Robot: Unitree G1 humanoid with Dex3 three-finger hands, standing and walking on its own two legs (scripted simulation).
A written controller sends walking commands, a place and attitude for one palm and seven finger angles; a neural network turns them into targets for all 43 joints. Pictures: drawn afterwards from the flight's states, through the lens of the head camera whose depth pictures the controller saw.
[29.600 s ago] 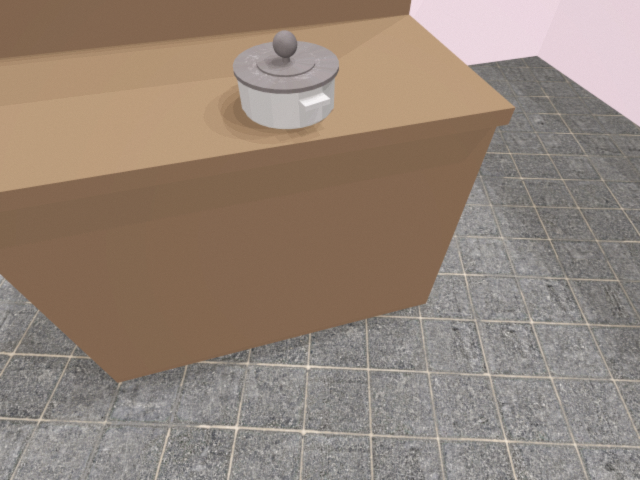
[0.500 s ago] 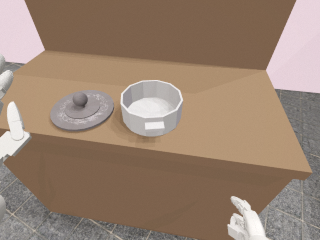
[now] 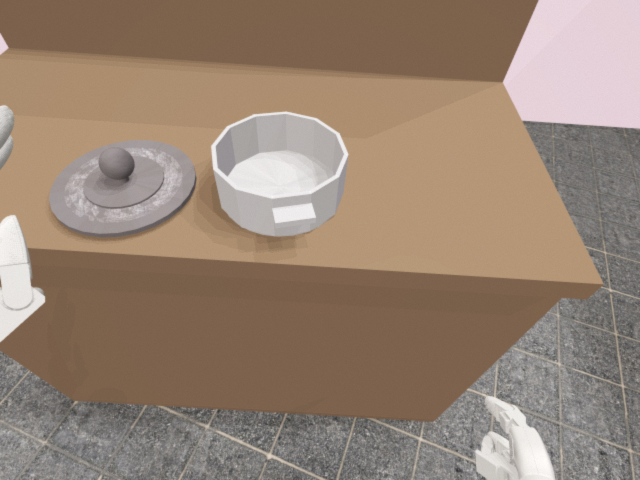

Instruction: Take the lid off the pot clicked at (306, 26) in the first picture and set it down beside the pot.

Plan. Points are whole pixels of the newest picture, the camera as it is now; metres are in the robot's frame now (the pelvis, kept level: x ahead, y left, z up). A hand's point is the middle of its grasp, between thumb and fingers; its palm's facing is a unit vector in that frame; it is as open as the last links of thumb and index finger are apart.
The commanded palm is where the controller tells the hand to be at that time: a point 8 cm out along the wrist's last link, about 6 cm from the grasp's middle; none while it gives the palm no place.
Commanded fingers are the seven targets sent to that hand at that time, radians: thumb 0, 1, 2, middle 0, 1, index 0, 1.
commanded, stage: step back with the hand held close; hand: left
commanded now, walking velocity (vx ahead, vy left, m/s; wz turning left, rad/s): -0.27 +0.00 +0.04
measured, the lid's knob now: (116, 163) +0.49 +0.32 +0.10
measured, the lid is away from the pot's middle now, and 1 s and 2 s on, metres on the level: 0.23 0.23 0.23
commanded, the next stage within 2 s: stop stepping back and stand still in 1.22 s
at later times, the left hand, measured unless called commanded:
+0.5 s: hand out of the picture +0.14 +0.23 +0.26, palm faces +0.48 -0.78 -0.41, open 7.4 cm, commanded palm +0.07 +0.29 +0.27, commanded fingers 0.00 0.90 0.90 -0.20 -0.30 -0.20 -0.30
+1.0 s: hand out of the picture +0.10 +0.23 +0.26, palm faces +0.42 -0.83 -0.38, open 7.4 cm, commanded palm +0.04 +0.30 +0.27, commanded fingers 0.00 0.90 0.90 -0.20 -0.30 -0.20 -0.30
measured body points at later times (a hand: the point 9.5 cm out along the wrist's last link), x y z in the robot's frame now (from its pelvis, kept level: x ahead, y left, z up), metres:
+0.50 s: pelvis -0.05 +0.00 -0.01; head -0.03 +0.03 +0.44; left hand +0.11 +0.27 +0.28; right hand +0.12 -0.23 -0.09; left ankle +0.05 +0.07 -0.74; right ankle +0.02 -0.14 -0.74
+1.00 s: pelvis -0.09 +0.02 -0.02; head -0.07 +0.07 +0.43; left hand +0.07 +0.27 +0.27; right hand +0.06 -0.23 -0.09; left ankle +0.01 +0.09 -0.74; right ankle -0.05 -0.14 -0.74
